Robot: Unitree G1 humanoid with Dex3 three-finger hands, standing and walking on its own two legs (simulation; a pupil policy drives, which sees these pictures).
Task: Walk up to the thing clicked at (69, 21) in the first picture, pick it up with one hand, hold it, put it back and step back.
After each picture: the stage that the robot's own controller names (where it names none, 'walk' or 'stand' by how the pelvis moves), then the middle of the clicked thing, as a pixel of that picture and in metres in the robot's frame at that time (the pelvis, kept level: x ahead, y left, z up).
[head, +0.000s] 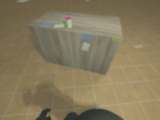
stand; (68, 22) +1.05 +0.34 +0.06
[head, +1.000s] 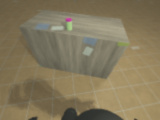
walk; (68, 24) +0.92 +0.28 +0.08
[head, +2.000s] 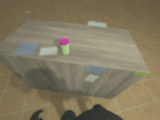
walk; (64, 46) +0.53 +0.22 +0.07
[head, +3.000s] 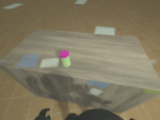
stand; (65, 58) +0.42 +0.23 +0.06
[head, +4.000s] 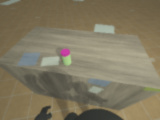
stand; (66, 57) +0.44 +0.21 +0.06
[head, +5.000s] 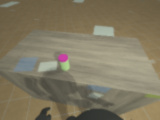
stand; (64, 62) +0.39 +0.21 +0.06
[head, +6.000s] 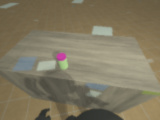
stand; (62, 61) +0.40 +0.23 +0.06
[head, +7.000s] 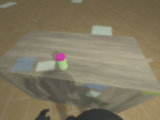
stand; (61, 61) +0.40 +0.23 +0.06
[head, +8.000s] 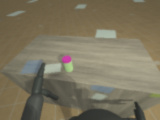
rise first; (67, 64) +0.39 +0.21 +0.06
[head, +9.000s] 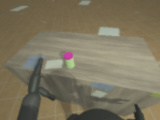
go down; (69, 60) +0.41 +0.21 +0.06
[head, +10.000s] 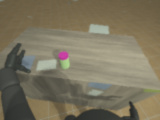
go down; (64, 60) +0.41 +0.20 +0.07
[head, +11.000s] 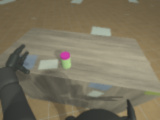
go down; (65, 60) +0.41 +0.20 +0.07
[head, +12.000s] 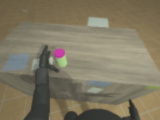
close in; (61, 58) +0.40 +0.21 +0.08
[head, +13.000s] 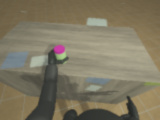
lift; (60, 54) +0.42 +0.21 +0.10
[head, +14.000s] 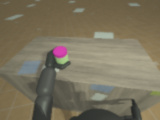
lift; (61, 57) +0.31 +0.18 +0.23
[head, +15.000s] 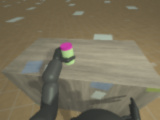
lift; (67, 53) +0.35 +0.16 +0.22
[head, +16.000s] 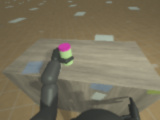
hold; (66, 54) +0.34 +0.17 +0.23
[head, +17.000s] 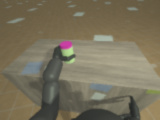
hold; (67, 52) +0.35 +0.16 +0.24
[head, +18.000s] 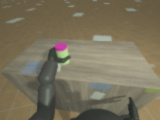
crouch; (62, 54) +0.34 +0.19 +0.23
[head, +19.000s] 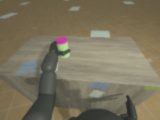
lower; (63, 47) +0.41 +0.19 +0.21
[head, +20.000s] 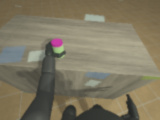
lower; (58, 48) +0.45 +0.21 +0.11
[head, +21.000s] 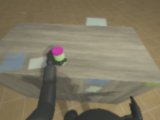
lower; (59, 56) +0.41 +0.21 +0.10
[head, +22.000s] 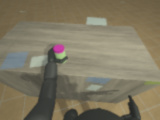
lower; (60, 54) +0.42 +0.21 +0.10
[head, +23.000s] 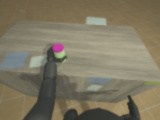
rest; (59, 53) +0.43 +0.21 +0.10
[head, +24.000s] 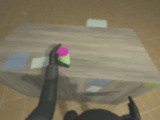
withdraw; (64, 56) +0.41 +0.19 +0.09
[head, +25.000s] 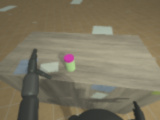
sink last; (69, 63) +0.39 +0.17 +0.08
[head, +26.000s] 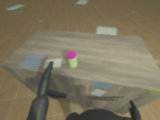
stand; (72, 59) +0.42 +0.18 +0.07
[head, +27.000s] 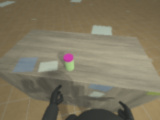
stand; (69, 62) +0.39 +0.18 +0.06
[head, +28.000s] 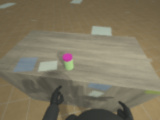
stand; (68, 62) +0.40 +0.19 +0.06
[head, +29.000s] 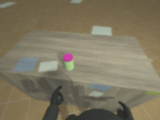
stand; (68, 62) +0.39 +0.19 +0.06
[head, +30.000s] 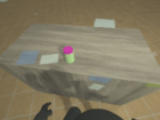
walk; (69, 55) +0.44 +0.19 +0.07
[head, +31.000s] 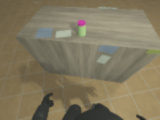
walk; (81, 28) +0.69 +0.13 +0.08
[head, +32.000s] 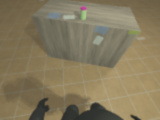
walk; (83, 13) +1.05 +0.15 +0.07
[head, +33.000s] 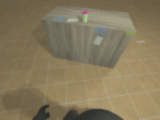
stand; (84, 16) +1.15 +0.15 +0.07
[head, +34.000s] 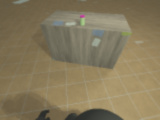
stand; (82, 20) +1.16 +0.17 +0.06
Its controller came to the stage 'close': yes
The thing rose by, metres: 0.21
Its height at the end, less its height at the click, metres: +0.00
